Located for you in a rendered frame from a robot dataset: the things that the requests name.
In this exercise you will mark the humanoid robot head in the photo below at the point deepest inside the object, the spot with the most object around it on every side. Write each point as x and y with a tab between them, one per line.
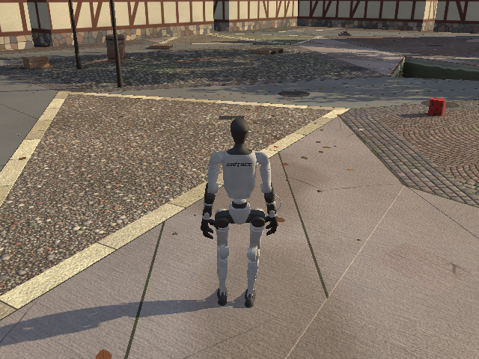
239	132

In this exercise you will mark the right robot shin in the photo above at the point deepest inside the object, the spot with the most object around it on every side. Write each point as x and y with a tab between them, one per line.
252	273

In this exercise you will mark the right robot hand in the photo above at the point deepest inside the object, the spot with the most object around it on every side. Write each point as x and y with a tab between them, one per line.
273	224

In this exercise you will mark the robot left upper arm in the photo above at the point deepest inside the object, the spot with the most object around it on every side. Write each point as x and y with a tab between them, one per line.
213	172

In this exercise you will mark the left robot hand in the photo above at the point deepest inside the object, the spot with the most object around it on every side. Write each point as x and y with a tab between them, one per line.
205	228

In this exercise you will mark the left robot forearm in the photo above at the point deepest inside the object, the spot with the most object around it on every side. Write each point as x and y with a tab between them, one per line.
208	204

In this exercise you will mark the right robot forearm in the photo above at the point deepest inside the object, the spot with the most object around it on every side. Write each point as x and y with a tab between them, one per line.
270	203

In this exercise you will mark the robot right upper arm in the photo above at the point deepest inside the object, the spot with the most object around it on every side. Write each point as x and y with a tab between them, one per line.
265	171

